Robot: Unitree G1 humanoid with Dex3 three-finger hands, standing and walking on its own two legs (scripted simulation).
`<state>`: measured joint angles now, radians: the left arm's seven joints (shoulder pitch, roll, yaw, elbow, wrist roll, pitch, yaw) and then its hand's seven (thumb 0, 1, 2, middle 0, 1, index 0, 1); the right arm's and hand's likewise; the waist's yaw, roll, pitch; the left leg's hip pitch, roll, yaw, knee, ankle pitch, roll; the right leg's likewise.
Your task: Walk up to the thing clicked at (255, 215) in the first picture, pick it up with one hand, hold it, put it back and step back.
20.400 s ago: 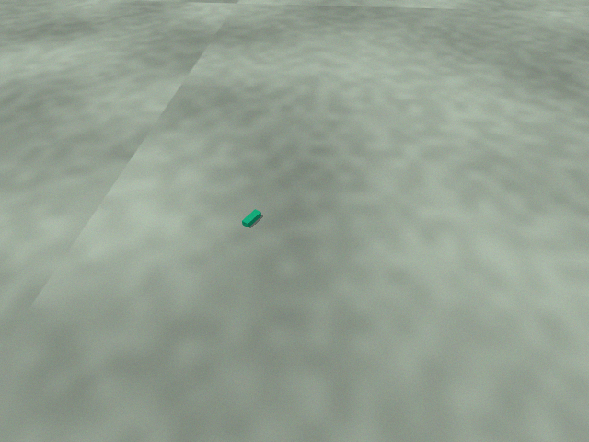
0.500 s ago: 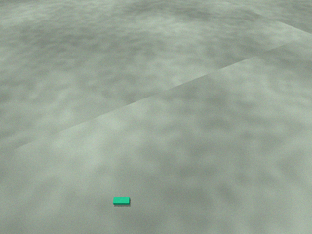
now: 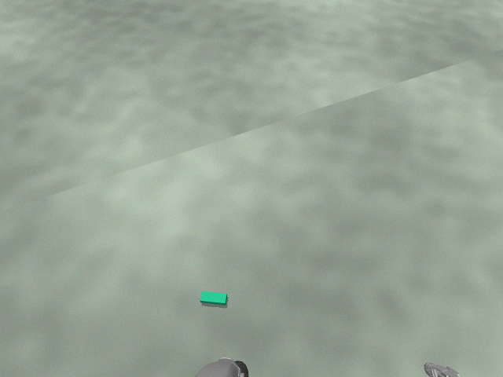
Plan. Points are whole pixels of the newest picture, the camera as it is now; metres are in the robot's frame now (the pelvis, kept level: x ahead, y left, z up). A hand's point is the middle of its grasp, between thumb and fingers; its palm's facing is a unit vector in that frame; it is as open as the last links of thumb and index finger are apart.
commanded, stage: walk up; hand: left
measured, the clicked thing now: (213, 298) +0.46 +0.20 -0.74
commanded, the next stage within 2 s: none
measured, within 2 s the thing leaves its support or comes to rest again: neither
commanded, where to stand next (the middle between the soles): +0.07 -0.01 m, yaw -3 degrees
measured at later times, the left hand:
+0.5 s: hand out of the picture -0.06 +0.30 -0.12, palm faces -0.03 -0.87 -0.49, open 7.4 cm
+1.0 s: hand out of the picture -0.06 +0.31 -0.13, palm faces -0.01 -0.95 -0.31, open 7.4 cm
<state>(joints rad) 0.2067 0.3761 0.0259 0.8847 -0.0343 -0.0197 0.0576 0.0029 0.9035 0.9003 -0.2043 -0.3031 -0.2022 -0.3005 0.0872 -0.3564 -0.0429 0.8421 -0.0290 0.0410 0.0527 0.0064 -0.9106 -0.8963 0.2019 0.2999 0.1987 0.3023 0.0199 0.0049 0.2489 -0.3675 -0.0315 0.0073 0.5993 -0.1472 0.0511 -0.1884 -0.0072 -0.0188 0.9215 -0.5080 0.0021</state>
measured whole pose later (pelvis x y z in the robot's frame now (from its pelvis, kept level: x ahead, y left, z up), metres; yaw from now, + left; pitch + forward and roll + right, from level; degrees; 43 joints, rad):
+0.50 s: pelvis -0.10 +0.01 +0.00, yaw -3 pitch -3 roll +3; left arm 0.28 0.37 0.08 0.87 0.06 0.04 0.01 0.00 0.90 0.90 -0.20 -0.30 -0.20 -0.30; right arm 0.18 -0.40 -0.08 0.85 0.00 0.07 0.02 0.01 -0.91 -0.90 0.20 0.30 0.20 0.30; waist 0.05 0.03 0.16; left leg -0.56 -0.12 -0.12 1.19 -0.39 -0.02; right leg -0.33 -0.04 -0.02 0.70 -0.32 -0.06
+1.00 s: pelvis -0.09 +0.03 +0.02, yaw +0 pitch -5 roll +0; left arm 0.36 0.46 0.09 0.89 0.01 0.02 -0.10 0.00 0.91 0.90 -0.20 -0.30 -0.20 -0.30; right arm 0.37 -0.39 -0.05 0.88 -0.02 -0.08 0.02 0.01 -0.90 -0.90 0.21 0.30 0.20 0.30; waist 0.00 -0.08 0.03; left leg -0.04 0.02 0.06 0.40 -0.28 0.02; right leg -0.51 -0.06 0.09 0.88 -0.20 0.02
